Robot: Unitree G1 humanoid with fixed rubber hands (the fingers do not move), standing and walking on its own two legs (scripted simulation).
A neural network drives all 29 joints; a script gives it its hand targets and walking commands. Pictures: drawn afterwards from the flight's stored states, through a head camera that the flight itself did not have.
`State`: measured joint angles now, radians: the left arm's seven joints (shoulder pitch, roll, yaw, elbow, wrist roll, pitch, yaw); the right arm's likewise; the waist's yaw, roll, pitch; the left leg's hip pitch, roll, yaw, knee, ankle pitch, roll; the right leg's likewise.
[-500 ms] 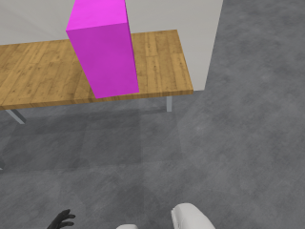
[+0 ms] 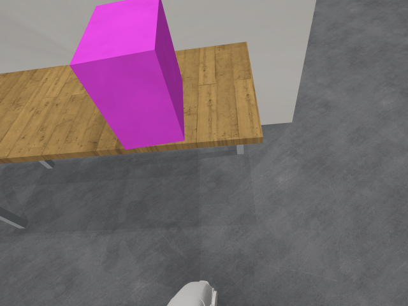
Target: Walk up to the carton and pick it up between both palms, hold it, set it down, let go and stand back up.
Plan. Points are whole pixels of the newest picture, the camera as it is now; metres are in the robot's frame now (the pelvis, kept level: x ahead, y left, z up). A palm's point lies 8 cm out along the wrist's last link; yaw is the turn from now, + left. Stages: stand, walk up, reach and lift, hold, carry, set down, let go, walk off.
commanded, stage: walk up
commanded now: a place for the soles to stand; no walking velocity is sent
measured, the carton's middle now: (141, 75) +0.68 +0.21 +0.07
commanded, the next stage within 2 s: none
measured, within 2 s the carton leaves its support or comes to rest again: neither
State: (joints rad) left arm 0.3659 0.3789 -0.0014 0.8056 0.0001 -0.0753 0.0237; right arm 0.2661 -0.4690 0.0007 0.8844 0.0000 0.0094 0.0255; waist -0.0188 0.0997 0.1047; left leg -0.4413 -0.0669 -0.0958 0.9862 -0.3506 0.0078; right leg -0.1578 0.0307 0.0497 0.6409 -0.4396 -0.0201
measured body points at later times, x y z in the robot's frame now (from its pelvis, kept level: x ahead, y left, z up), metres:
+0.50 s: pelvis +0.08 +0.09 +0.01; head +0.09 +0.09 +0.46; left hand +0.14 +0.40 -0.11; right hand +0.14 -0.22 -0.11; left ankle +0.09 +0.11 -0.72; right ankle +0.07 -0.06 -0.68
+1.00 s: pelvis +0.11 +0.15 -0.01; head +0.12 +0.17 +0.44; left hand +0.20 +0.45 -0.13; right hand +0.17 -0.16 -0.11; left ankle +0.14 +0.28 -0.72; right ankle +0.12 +0.00 -0.69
